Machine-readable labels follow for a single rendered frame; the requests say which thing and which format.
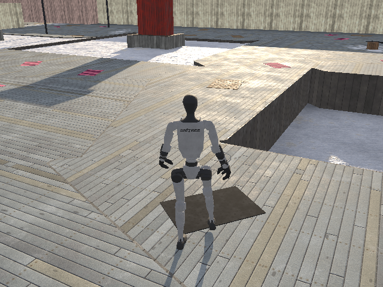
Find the robot right forearm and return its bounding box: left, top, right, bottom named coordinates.
left=215, top=144, right=229, bottom=169

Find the right robot thigh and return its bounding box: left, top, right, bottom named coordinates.
left=199, top=166, right=212, bottom=197

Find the right robot upper arm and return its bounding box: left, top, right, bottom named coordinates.
left=203, top=120, right=221, bottom=154

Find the left robot thigh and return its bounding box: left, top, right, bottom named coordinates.
left=171, top=167, right=186, bottom=212

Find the left robot hand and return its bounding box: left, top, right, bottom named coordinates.
left=159, top=159, right=173, bottom=169

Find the right robot hand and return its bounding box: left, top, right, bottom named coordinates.
left=217, top=166, right=231, bottom=180

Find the left robot upper arm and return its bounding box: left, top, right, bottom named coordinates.
left=162, top=120, right=178, bottom=152

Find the robot thigh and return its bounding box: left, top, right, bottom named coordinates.
left=199, top=166, right=212, bottom=197
left=171, top=167, right=186, bottom=212

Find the robot left forearm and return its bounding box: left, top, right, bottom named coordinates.
left=159, top=144, right=168, bottom=161

